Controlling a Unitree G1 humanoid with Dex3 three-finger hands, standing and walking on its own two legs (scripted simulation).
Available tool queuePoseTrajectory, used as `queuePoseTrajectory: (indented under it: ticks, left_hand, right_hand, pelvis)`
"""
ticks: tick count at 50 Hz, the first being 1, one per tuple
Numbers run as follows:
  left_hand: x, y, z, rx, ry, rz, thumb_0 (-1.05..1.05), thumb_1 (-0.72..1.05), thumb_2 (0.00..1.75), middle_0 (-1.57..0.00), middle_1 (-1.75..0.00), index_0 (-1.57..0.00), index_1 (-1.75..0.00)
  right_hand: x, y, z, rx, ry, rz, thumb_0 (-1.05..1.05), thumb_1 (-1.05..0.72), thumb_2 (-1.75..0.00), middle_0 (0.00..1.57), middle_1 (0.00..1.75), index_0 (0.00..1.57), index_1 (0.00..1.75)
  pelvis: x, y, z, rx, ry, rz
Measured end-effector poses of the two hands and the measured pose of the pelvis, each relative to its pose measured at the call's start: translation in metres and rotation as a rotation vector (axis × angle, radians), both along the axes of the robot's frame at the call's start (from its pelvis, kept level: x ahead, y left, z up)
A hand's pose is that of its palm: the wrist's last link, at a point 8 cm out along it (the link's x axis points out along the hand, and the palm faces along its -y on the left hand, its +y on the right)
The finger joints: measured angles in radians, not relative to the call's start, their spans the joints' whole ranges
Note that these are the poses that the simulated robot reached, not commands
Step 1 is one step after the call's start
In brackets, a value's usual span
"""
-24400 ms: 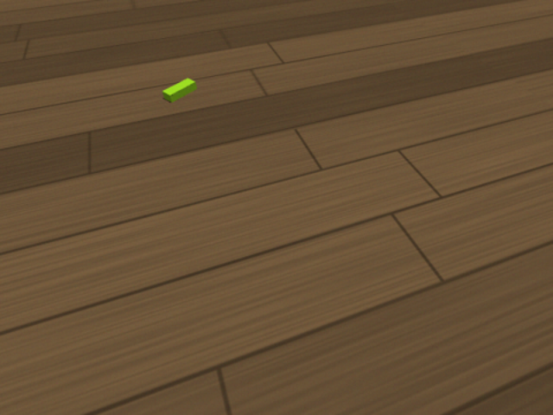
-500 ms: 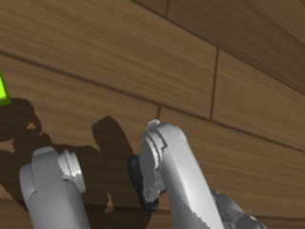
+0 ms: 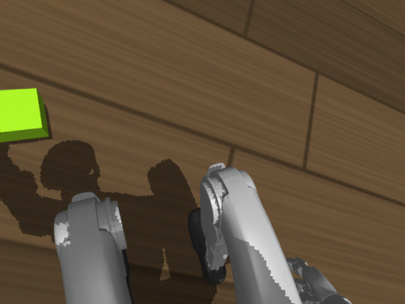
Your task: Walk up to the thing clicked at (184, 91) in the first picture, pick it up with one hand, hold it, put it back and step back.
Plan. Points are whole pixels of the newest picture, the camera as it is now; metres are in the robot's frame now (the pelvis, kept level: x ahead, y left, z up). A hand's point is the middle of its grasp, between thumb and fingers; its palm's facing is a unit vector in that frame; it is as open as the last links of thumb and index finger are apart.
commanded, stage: lift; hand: left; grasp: from above
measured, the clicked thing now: out of the picture +0.48 +0.35 -0.18
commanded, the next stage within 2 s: hold in 1.74 s
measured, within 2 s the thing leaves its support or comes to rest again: neither
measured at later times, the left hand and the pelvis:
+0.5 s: hand out of the picture +0.42 +0.35 -0.06, palm faces -0.47 -0.09 -0.88, open 10.8 cm; pelvis +0.00 +0.00 +0.06, yaw +4 degrees
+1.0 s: hand out of the picture +0.35 +0.31 +0.14, palm faces -0.43 -0.11 -0.90, open 10.8 cm; pelvis +0.01 +0.00 +0.22, yaw +7 degrees
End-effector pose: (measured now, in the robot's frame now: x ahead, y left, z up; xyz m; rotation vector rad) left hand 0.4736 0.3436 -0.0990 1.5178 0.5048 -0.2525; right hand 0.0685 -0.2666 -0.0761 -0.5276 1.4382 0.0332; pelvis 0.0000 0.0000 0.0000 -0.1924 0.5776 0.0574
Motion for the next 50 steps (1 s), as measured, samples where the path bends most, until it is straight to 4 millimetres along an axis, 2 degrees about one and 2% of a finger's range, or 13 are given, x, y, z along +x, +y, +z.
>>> queuePoseTrajectory:
  ticks: [6, 12, 17, 22, 29, 36, 42, 50]
  left_hand:
    - [0.0, 0.0, 0.012, -0.003, -0.002, 0.008, 0.01, -0.08, 0.54, -0.57, -0.67, -0.63, -0.61]
    - [-0.01, 0.003, 0.027, -0.017, 0.017, 0.031, 0.01, -0.08, 0.54, -0.57, -0.67, -0.63, -0.6]
    - [-0.024, 0.004, 0.046, -0.024, 0.028, 0.02, 0.01, -0.08, 0.54, -0.57, -0.67, -0.63, -0.6]
    - [-0.039, 0.007, 0.074, -0.032, 0.017, 0.017, 0.01, -0.09, 0.54, -0.58, -0.67, -0.63, -0.6]
    - [-0.059, 0.008, 0.12, -0.03, 0.008, 0.018, 0.01, -0.09, 0.55, -0.57, -0.68, -0.62, -0.62]
    - [-0.078, 0.001, 0.173, -0.042, -0.007, 0.016, 0.01, -0.09, 0.55, -0.55, -0.7, -0.61, -0.64]
    - [-0.095, -0.01, 0.225, -0.049, -0.024, 0.014, 0.01, -0.09, 0.55, -0.55, -0.71, -0.6, -0.65]
    - [-0.121, -0.026, 0.298, -0.058, -0.033, 0.018, 0.01, -0.08, 0.55, -0.56, -0.69, -0.61, -0.63]
  right_hand:
    - [-0.01, -0.001, 0.005, -0.013, 0.019, -0.039, 0.0, -0.92, -0.9, 0.2, 0.3, 0.2, 0.3]
    - [-0.014, 0.0, 0.013, -0.011, 0.017, -0.077, 0.0, -0.92, -0.9, 0.2, 0.3, 0.2, 0.3]
    - [-0.008, 0.001, 0.021, -0.005, 0.005, -0.097, 0.0, -0.92, -0.9, 0.2, 0.3, 0.2, 0.3]
    - [0.006, 0.002, 0.03, 0.002, -0.034, -0.106, 0.0, -0.92, -0.9, 0.2, 0.3, 0.2, 0.3]
    - [0.037, 0.009, 0.051, 0.037, -0.124, -0.103, 0.0, -0.91, -0.9, 0.2, 0.3, 0.2, 0.3]
    - [0.064, 0.018, 0.085, 0.072, -0.21, -0.101, 0.0, -0.91, -0.9, 0.2, 0.3, 0.2, 0.3]
    - [0.077, 0.023, 0.123, 0.092, -0.271, -0.112, 0.01, -0.91, -0.9, 0.2, 0.3, 0.2, 0.3]
    - [0.083, 0.029, 0.186, 0.106, -0.332, -0.149, 0.01, -0.91, -0.9, 0.2, 0.3, 0.2, 0.3]
  pelvis:
    - [-0.001, 0.001, 0.006, 0.004, 0.008, 0.006]
    - [-0.002, 0.002, 0.017, 0.008, 0.022, 0.014]
    - [-0.003, 0.003, 0.03, 0.015, 0.033, 0.023]
    - [-0.003, 0.004, 0.047, 0.028, 0.045, 0.033]
    - [-0.002, 0.005, 0.077, 0.044, 0.045, 0.044]
    - [-0.001, 0.004, 0.117, 0.062, 0.019, 0.054]
    - [0.001, 0.004, 0.156, 0.079, -0.025, 0.06]
    - [0.005, 0.004, 0.221, 0.106, -0.103, 0.067]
